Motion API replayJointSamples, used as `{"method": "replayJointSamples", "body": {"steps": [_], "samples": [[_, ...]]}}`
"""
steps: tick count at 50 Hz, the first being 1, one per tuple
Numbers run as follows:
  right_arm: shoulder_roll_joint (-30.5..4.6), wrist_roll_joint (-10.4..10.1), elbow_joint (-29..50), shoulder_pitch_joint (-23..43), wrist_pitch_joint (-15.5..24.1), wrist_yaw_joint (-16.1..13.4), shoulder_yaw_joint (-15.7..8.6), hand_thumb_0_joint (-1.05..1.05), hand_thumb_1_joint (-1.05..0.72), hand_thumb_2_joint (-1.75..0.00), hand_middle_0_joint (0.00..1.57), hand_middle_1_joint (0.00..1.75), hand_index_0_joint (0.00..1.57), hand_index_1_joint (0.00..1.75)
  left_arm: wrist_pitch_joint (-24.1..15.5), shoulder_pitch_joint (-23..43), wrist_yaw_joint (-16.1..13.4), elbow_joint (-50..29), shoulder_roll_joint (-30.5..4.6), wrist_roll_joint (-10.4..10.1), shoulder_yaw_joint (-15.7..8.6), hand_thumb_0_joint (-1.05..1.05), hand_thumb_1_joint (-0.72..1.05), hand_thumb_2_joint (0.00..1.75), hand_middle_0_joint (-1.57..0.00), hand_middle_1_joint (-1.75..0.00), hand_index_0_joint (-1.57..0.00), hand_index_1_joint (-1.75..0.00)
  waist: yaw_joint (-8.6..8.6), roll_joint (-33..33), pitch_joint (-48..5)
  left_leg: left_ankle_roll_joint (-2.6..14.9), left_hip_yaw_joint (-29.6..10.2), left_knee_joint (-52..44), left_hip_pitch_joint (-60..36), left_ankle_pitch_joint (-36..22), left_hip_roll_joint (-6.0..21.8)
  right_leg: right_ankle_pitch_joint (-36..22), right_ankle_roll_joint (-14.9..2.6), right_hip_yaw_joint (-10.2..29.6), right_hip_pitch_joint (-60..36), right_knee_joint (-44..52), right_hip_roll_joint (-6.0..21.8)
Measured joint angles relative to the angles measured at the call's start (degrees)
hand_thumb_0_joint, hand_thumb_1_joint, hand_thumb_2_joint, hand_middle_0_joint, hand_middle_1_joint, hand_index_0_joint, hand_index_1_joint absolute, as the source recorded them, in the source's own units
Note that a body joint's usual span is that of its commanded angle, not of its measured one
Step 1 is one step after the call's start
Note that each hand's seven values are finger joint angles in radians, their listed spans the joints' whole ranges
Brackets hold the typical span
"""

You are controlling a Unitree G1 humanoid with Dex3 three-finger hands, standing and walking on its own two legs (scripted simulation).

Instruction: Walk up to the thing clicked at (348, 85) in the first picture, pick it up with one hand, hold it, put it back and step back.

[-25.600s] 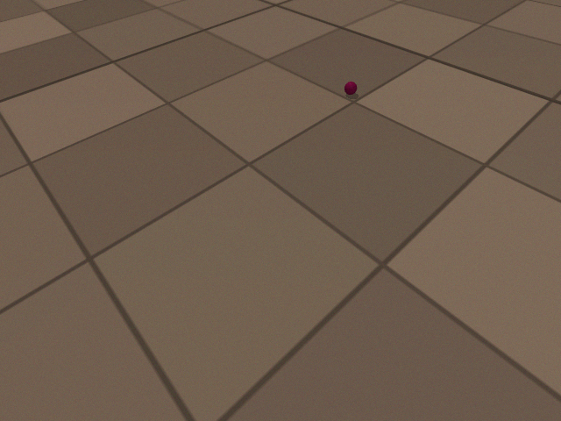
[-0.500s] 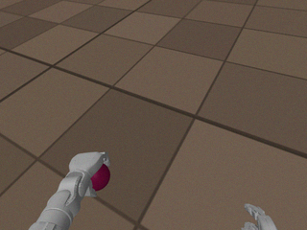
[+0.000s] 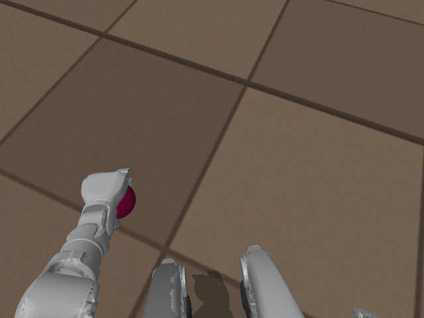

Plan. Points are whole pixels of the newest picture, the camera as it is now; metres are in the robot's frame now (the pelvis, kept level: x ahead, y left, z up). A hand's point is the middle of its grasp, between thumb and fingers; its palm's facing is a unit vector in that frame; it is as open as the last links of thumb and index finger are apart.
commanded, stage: crouch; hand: left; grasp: from above
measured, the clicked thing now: (116, 200) +0.40 +0.21 -0.14
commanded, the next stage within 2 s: lower in 1.18 s
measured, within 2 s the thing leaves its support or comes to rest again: neither
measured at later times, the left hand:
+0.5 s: hand (133, 217) +0.40 +0.21 -0.32, palm faces -0.45 -0.02 -0.89, open 11.0 cm
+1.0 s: hand (140, 221) +0.41 +0.21 -0.39, palm faces -0.46 -0.01 -0.89, open 11.0 cm
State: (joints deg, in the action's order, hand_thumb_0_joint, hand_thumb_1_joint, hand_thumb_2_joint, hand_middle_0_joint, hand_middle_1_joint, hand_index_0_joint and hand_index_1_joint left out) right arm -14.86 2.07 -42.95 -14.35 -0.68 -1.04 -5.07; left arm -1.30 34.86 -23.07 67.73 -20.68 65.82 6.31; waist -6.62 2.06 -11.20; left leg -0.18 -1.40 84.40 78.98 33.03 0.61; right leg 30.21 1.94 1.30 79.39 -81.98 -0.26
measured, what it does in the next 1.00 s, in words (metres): lowers itself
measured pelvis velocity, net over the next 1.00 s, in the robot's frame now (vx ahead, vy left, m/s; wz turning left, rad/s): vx -0.03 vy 0.00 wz -0.02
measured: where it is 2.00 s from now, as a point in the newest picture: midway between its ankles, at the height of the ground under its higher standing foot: outside the picture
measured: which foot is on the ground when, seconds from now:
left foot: down 0.00-1.00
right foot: down 0.00-1.00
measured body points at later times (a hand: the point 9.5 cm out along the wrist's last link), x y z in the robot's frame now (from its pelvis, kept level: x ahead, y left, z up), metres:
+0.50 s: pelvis -0.02 +0.00 -0.15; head +0.20 +0.02 +0.24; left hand +0.42 +0.21 -0.27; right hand +0.07 -0.28 -0.28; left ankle +0.05 +0.12 -0.57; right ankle +0.07 -0.14 -0.57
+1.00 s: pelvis -0.03 +0.00 -0.22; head +0.20 +0.02 +0.17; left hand +0.43 +0.21 -0.34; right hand +0.02 -0.28 -0.34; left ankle +0.05 +0.12 -0.57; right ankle +0.07 -0.14 -0.57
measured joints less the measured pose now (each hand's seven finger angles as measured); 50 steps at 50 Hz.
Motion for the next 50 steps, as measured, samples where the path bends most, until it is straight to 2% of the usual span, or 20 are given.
{"method": "replayJointSamples", "body": {"steps": [11, 19, 35, 50], "samples": [[2.2, 1.5, 0.2, 2.6, 2.2, 1.2, 2.0, 0.01, -0.9, -0.9, 0.2, 0.3, 0.2, 0.3, -1.3, 4.8, 0.8, 2.5, -1.7, 0.4, -2.0, -0.03, -0.16, 0.74, -0.61, -0.78, -0.55, -0.77, -1.38, 0.8, -0.6, -0.03, -0.8, 17.3, 19.9, 3.8, -1.1, 4.1, 0.16, -0.3, 19.5, -17.3, 0.5], [1.9, 2.8, 0.4, 5.6, 3.7, 2.6, 2.6, 0.01, -0.9, -0.9, 0.2, 0.3, 0.2, 0.3, -2.4, 7.7, -1.1, 3.7, -3.4, 1.9, -3.3, -0.03, -0.18, 0.78, -0.6, -0.8, -0.55, -0.78, -1.85, 0.1, -0.3, -0.64, -2.1, 26.0, 29.7, 5.5, -1.6, 6.0, -0.05, -1.3, 28.9, -25.8, 0.7], [0.5, 4.0, 1.3, 6.7, 3.8, 5.2, 2.8, 0.0, -0.91, -0.9, 0.2, 0.3, 0.2, 0.3, -2.9, 10.7, -1.2, 6.0, -5.9, 2.4, -4.9, -0.03, -0.2, 0.85, -0.57, -0.83, -0.52, -0.81, -3.24, -0.9, 1.9, -1.14, -3.3, 36.1, 38.2, 7.8, -1.7, 7.9, -0.13, -2.1, 37.3, -35.2, 0.4], [0.5, 5.0, -0.5, 5.4, 4.1, 6.6, 4.0, 0.0, -0.91, -0.9, 0.2, 0.3, 0.2, 0.3, -4.6, 14.5, -3.0, 11.8, -8.4, 3.5, -6.3, -0.03, -0.19, 0.85, -0.55, -0.85, -0.5, -0.83, -4.89, -0.9, 3.8, -1.16, -3.6, 42.8, 44.4, 7.2, -1.8, 6.9, 0.13, -2.1, 43.4, -41.4, -0.1]]}}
